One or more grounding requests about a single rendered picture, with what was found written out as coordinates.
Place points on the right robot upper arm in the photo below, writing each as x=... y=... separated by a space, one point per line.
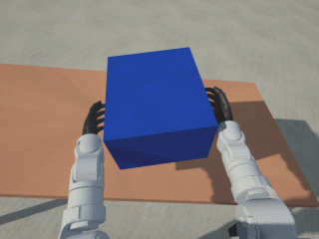
x=264 y=219

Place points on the robot right forearm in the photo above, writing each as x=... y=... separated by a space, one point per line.
x=247 y=181

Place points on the robot left forearm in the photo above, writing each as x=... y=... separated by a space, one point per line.
x=85 y=210

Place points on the carton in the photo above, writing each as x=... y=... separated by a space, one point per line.
x=156 y=109

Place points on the right robot hand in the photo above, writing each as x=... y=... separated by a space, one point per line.
x=222 y=109

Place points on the table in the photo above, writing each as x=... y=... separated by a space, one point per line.
x=42 y=116

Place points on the left robot hand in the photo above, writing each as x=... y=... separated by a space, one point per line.
x=92 y=121

